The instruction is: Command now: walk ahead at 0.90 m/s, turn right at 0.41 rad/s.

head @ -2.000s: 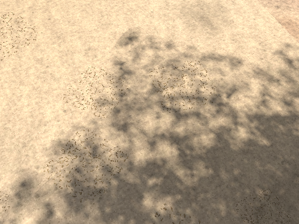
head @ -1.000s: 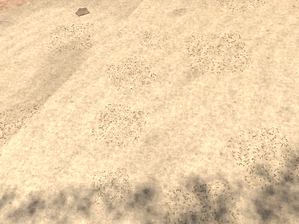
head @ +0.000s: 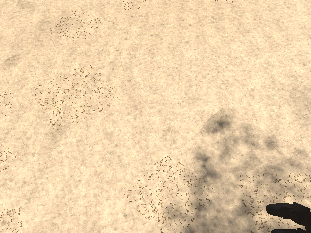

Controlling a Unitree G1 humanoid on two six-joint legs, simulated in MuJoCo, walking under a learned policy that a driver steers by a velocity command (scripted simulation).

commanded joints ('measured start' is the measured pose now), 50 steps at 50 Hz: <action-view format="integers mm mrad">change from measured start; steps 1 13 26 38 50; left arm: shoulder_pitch -53 -537 -220 -122 -262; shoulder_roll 56 13 56 133 76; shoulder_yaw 8 -81 -9 3 -37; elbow -93 -283 -147 -19 -213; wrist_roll -7 41 46 15 69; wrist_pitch -28 -21 -25 -67 0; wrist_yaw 0 -66 15 23 9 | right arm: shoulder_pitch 545 366 284 -15 303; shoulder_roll -290 -146 -74 -55 -188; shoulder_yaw -103 -74 -56 -4 -77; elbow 66 162 119 -40 99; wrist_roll -30 22 20 8 28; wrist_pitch -21 -59 -8 35 -15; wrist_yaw -54 -29 2 68 -40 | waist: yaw -293 -95 -37 -150 -41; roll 148 69 -79 -60 -100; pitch -341 124 -27 87 60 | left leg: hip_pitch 913 171 -210 42 315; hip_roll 250 109 89 -28 96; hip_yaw -415 -359 -111 183 -535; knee -51 -490 742 232 -332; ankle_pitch -697 -191 -146 91 10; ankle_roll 116 216 80 150 366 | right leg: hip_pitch -617 -692 -146 -185 -828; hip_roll -24 -124 -377 -275 -196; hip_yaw -96 -234 75 -543 -175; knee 863 404 -93 -69 915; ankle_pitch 663 387 74 1407 60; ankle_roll -16 119 6 94 179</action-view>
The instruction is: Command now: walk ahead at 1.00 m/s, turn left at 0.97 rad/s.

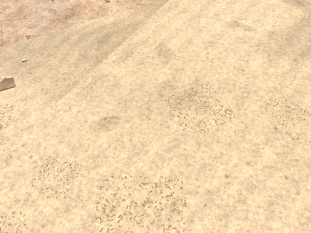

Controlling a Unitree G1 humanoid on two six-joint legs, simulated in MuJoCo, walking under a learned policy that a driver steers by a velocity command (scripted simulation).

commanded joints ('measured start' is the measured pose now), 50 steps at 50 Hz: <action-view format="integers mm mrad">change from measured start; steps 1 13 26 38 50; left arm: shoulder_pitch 16 306 94 232 45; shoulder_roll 170 270 312 298 200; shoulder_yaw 42 83 139 156 118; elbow -84 2 -19 -45 -169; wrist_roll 12 -14 -92 -100 -91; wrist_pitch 29 -20 25 119 139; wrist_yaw -1 22 25 44 -5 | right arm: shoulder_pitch -21 51 -260 -325 -307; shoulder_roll -145 -136 -30 -24 -140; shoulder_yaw -37 -41 39 0 -60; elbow -83 -17 -195 -232 -156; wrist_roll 11 -3 11 -1 12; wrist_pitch -61 -81 -59 -16 -1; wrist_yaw -8 -18 -18 -36 -32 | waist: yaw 49 162 -23 41 7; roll -106 13 -93 85 138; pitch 23 -260 -178 -195 -180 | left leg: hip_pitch -40 150 -68 241 114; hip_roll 293 206 142 557 541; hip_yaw -463 -243 -85 -429 -9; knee -382 402 112 -233 -281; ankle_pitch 190 791 153 368 405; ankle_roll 169 -112 -281 26 8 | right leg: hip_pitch -122 606 201 -150 79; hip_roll -42 11 22 96 12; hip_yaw -43 -70 203 25 -128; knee -205 -827 -1025 -108 -505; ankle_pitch -23 599 873 -151 83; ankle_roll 42 -131 -244 55 14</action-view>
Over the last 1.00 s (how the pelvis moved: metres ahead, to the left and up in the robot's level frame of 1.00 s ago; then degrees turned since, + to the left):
0.85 0.17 0.00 42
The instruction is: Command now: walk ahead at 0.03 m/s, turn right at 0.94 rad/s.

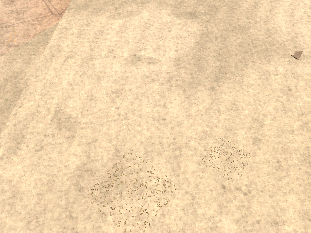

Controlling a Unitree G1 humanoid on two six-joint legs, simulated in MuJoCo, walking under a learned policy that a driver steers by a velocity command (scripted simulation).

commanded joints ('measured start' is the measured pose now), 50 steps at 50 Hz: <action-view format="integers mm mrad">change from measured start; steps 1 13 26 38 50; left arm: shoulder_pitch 33 -30 41 -178 187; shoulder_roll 79 154 142 13 147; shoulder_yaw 22 48 23 -39 11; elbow -76 -116 -43 -88 41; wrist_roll -1 16 65 73 93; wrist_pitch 3 -33 -62 -99 -125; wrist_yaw -18 27 -40 -81 7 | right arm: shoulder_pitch -63 -34 61 335 243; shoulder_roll -185 -124 -74 -103 -86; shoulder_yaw -55 -53 -14 -8 -9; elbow -71 -75 -43 65 3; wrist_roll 17 1 -43 2 25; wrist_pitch -20 -26 -57 -96 -83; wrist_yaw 13 0 69 49 48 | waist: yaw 21 -4 -13 -55 133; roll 184 -108 -120 146 -136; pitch -190 -204 -61 23 -259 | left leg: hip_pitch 127 -360 72 171 -526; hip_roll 272 -54 -76 123 -20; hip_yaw -113 -218 -68 -446 -225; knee -79 698 126 -303 947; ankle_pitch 242 -189 -151 -270 -226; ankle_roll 196 -75 2 187 122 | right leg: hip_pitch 129 379 104 -242 762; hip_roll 5 -87 13 57 -329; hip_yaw -45 350 423 5 666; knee -127 -542 -607 -41 -671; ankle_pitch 24 468 -347 193 -576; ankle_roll -37 -292 -265 -60 -204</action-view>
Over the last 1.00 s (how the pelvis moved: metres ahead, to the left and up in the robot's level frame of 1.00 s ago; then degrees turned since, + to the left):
0.53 -0.06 0.02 -23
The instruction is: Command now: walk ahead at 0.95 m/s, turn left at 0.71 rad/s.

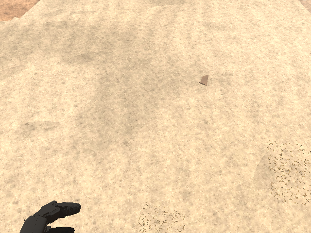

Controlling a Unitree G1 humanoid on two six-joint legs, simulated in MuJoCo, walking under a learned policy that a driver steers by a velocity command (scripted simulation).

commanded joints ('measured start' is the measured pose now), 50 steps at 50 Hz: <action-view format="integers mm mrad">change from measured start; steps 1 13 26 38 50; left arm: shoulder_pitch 288 302 206 -83 395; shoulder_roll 157 116 126 109 146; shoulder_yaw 70 58 23 13 76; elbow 42 201 37 -38 236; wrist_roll -2 -35 15 -31 -53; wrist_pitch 4 -59 -11 1 -9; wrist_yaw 23 19 15 -13 2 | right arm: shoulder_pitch -198 -554 -199 -47 -362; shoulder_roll -106 -50 -226 -228 -90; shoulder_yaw -17 29 -52 -38 55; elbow -164 -316 -179 -76 -273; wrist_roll -14 -37 -25 -15 -100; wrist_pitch -10 51 15 -51 -28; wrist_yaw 9 94 -22 -17 6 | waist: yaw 199 88 139 33 83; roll -90 -27 -87 44 -8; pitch -102 173 5 13 51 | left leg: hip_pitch -626 -520 27 224 -509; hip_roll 71 91 123 85 70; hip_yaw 42 257 -414 -96 28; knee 387 -64 -685 -706 227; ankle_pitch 131 459 247 1108 84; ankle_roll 38 54 286 94 -77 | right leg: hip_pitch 572 349 -208 28 272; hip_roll -377 -208 -111 12 -113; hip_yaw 546 -239 127 -60 530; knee -372 -554 701 -100 -430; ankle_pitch -510 490 -157 314 -91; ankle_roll -113 -38 49 -60 -304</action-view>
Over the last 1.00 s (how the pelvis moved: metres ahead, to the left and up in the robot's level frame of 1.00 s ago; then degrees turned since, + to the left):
0.32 -0.16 -0.02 -14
